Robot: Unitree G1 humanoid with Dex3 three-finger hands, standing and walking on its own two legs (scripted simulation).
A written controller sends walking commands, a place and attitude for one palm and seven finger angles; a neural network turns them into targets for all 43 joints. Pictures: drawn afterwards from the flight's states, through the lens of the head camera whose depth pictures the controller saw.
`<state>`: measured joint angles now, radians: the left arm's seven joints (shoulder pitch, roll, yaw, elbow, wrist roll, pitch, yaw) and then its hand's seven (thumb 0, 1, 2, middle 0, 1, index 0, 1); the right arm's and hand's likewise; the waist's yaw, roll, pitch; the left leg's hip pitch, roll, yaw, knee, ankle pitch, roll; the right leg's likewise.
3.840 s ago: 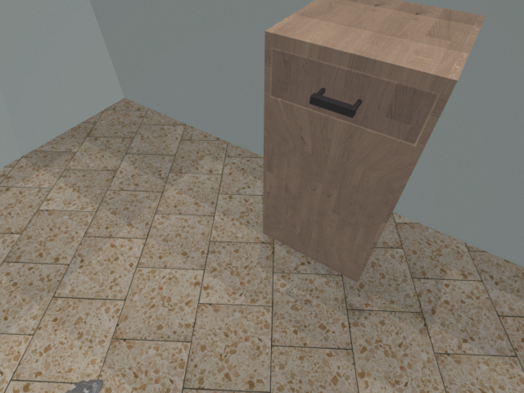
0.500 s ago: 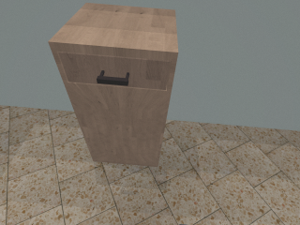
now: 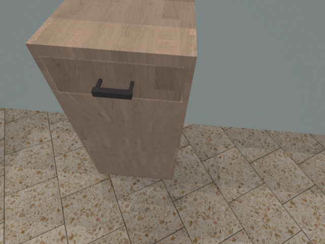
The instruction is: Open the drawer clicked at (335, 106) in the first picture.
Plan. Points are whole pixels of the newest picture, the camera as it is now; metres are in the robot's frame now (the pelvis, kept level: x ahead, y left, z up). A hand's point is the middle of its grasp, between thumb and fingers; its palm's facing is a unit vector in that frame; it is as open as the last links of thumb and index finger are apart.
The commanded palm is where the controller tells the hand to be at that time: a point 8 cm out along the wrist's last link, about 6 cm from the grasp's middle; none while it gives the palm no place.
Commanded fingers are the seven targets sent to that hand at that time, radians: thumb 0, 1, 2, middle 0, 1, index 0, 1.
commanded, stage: come to a stop and stand still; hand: left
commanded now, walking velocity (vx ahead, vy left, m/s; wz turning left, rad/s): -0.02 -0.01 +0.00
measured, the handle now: (114, 88) +0.53 +0.18 +0.04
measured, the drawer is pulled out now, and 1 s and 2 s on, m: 0.00 0.00 0.00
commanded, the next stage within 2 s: look again from close up in 0.56 s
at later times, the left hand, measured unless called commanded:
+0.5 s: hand out of the picture +0.01 +0.17 -0.16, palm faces +0.00 -0.97 -0.25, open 7.4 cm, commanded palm none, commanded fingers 0.00 0.90 0.90 -0.20 -0.30 -0.20 -0.30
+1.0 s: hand out of the picture +0.00 +0.15 -0.16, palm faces -0.02 -0.98 -0.22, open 7.3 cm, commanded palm none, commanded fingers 0.00 0.90 0.90 -0.20 -0.30 -0.20 -0.30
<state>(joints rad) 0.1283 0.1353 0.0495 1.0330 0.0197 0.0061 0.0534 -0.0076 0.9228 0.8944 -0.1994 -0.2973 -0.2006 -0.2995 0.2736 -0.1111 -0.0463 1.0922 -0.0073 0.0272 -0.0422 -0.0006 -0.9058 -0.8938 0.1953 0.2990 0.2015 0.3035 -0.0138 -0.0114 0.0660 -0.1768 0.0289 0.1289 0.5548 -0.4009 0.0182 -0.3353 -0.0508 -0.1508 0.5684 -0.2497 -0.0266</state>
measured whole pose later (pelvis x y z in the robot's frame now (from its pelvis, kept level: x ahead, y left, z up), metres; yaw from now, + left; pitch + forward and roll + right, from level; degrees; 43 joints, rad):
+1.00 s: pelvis -0.01 -0.03 +0.01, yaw -1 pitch -1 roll +1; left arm 0.26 0.15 -0.01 1.11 0.01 -0.02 0.03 0.00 0.92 0.89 -0.20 -0.30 -0.20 -0.30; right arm 0.34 -0.14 0.02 1.14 -0.01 -0.01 -0.03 0.00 -0.91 -0.89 0.19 0.30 0.20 0.30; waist -0.01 0.02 0.04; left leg -0.13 0.05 0.08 0.44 -0.30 -0.02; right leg -0.19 0.00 -0.07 0.49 -0.29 -0.04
